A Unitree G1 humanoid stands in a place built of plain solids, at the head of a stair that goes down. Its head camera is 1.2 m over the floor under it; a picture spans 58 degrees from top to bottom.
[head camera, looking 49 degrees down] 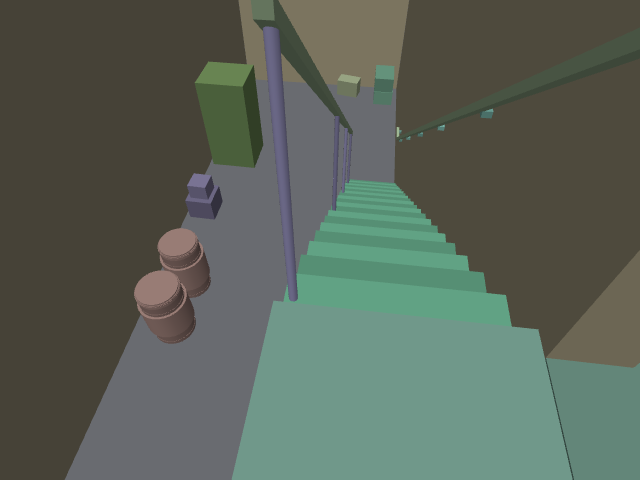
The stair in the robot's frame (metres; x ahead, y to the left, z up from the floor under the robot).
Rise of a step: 0.19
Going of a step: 0.26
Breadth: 0.84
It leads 7 degrees to the right of straight ahead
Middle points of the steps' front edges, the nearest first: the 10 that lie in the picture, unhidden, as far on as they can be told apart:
0.73 -0.26 0.00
0.98 -0.30 -0.19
1.24 -0.33 -0.39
1.49 -0.36 -0.58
1.74 -0.39 -0.78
2.00 -0.42 -0.97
2.25 -0.46 -1.16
2.50 -0.49 -1.36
2.76 -0.52 -1.55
3.01 -0.55 -1.75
